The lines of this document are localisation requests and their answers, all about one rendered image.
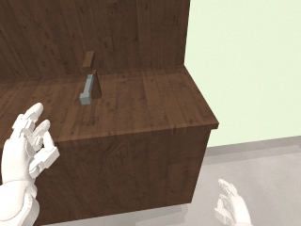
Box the left robot forearm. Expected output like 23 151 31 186
0 179 40 226

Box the counter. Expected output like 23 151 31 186
0 0 219 226

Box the right robot hand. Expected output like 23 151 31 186
214 179 251 226

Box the left robot hand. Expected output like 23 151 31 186
1 103 60 184

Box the tap lever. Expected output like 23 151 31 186
79 74 94 105

